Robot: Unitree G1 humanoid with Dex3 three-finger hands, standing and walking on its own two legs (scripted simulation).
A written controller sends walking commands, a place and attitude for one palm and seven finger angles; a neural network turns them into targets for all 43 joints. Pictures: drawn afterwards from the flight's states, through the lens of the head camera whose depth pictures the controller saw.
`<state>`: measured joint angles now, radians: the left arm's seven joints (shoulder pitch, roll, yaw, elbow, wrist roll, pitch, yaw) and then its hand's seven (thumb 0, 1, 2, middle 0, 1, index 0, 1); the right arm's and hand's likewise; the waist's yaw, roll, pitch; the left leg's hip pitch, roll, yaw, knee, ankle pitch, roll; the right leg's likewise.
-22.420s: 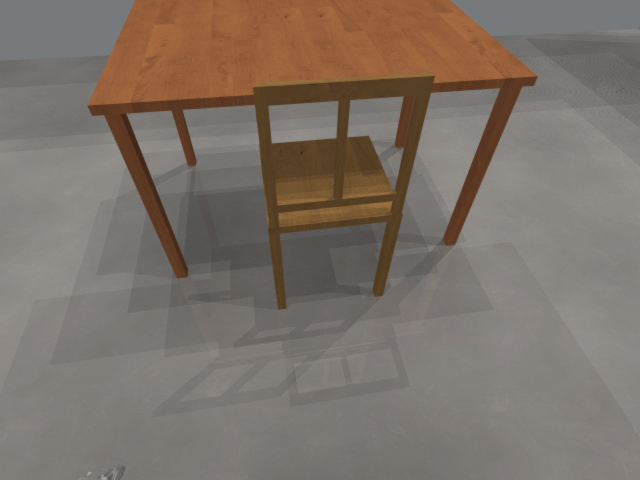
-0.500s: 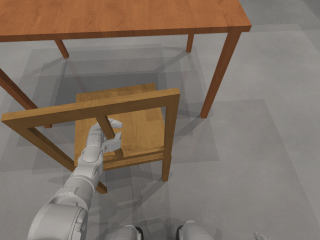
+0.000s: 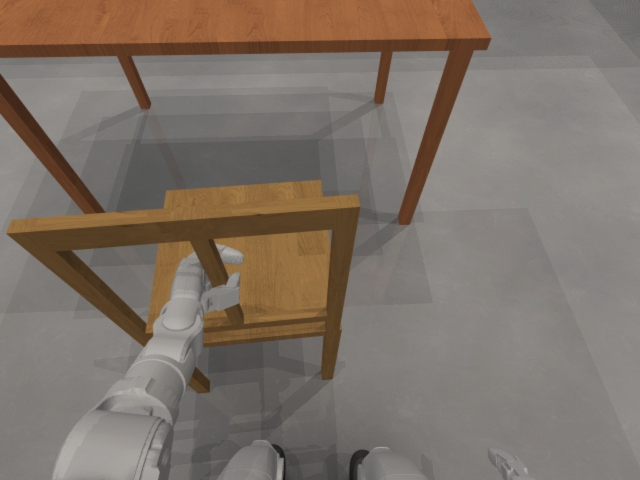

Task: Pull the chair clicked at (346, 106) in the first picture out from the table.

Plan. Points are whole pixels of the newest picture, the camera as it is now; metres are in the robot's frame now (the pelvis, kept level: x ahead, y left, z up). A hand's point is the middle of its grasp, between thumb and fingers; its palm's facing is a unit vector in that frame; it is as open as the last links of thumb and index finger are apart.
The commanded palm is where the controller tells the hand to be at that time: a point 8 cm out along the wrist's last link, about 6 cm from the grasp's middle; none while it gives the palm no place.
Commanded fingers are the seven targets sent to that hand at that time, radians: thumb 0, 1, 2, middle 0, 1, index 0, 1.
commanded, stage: step backward, pulling the chair out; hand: left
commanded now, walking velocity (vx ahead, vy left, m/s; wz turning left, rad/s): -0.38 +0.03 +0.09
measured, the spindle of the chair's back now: (222, 285) +0.38 +0.16 -0.09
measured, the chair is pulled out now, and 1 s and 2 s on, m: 0.37 0.54 0.59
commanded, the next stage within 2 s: stop walking, hand still on the chair in 0.84 s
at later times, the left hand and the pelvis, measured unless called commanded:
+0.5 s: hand (226, 343) +0.28 +0.14 -0.06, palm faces +0.07 -0.98 -0.18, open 5.3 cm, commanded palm +0.28 +0.19 -0.06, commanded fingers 0.00 0.90 0.90 -0.50 -1.45 -0.50 -1.45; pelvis -0.09 -0.02 +0.00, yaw +1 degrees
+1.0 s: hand (223, 414) +0.20 +0.13 -0.06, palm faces +0.08 -0.98 -0.17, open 5.3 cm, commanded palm +0.17 +0.18 -0.04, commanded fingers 0.00 0.90 0.90 -0.50 -1.45 -0.50 -1.45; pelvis -0.16 -0.03 +0.00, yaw +1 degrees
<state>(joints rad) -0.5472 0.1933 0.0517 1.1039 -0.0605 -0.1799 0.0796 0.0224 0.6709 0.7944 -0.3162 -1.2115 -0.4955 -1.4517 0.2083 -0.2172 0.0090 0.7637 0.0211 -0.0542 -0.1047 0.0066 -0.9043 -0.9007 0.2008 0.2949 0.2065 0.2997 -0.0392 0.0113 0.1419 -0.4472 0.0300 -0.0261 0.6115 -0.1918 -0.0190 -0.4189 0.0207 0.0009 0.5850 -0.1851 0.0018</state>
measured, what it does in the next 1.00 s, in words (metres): walks backwards: left foot, then right foot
